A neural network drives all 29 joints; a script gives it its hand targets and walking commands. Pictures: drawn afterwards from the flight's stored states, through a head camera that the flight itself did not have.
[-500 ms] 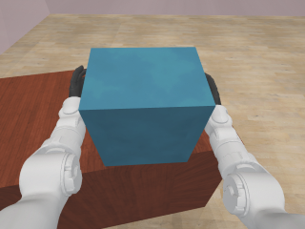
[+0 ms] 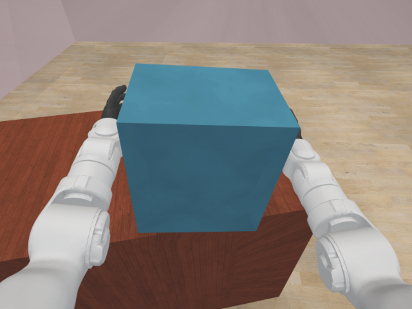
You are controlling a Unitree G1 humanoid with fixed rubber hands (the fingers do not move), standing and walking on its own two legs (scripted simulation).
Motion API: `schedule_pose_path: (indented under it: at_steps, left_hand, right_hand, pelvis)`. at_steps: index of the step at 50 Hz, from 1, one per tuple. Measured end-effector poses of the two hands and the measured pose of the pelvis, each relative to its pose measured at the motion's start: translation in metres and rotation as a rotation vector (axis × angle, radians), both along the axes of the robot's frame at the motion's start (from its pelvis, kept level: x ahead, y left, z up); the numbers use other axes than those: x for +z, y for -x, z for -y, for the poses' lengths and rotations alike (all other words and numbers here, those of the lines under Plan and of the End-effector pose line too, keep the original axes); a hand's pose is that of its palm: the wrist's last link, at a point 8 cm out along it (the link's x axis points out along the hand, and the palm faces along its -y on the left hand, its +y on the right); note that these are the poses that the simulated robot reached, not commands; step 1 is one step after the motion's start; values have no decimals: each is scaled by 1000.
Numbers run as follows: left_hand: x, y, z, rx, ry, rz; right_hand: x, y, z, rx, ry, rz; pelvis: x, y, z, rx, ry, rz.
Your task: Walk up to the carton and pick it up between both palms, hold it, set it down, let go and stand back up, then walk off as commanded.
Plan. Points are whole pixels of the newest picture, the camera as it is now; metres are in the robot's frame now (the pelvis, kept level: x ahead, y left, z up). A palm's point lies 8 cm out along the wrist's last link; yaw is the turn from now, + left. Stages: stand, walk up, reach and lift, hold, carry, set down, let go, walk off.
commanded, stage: reach and lift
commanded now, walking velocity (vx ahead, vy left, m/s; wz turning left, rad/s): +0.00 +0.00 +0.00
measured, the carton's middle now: (200, 154) +0.41 +0.01 +0.12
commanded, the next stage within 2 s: none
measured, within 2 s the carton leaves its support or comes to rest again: neither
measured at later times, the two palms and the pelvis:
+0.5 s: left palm (98, 120) +0.41 +0.19 +0.22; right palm (294, 128) +0.39 -0.17 +0.19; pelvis -0.01 +0.00 +0.00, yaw +0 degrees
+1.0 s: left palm (92, 117) +0.37 +0.18 +0.25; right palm (306, 112) +0.37 -0.18 +0.24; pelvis -0.02 +0.00 +0.00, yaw +0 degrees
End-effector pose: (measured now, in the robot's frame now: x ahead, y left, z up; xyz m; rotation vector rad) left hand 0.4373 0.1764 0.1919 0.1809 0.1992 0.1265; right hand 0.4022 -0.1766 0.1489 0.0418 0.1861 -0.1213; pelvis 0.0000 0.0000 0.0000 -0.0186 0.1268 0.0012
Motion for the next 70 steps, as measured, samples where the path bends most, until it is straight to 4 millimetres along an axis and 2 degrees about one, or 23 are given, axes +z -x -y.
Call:
schedule_pose_path:
  at_steps: [9,13,30,46,58,70]
  left_hand:
    - [26,20,-6,35,99,27]
    - [31,26,-8,45,136,28]
    - [34,36,-9,70,107,12]
    - [49,59,-6,105,148,9]
    - [79,67,0,100,166,44]
    - [84,67,2,100,161,18]
  right_hand:
    - [33,11,-5,11,-26,26]
    - [44,14,-5,16,-33,28]
    - [48,14,-5,43,-50,9]
    - [75,24,-2,78,-32,4]
    - [117,31,4,72,-51,39]
    - [122,32,7,72,-42,14]
  pelvis:
    - [0,8,0,1,0,51]
    - [0,11,0,1,0,66]
    - [0,13,0,2,0,75]
    - [1,16,2,1,-1,97]
    - [0,19,2,1,-1,101]
    - [0,18,3,1,-1,100]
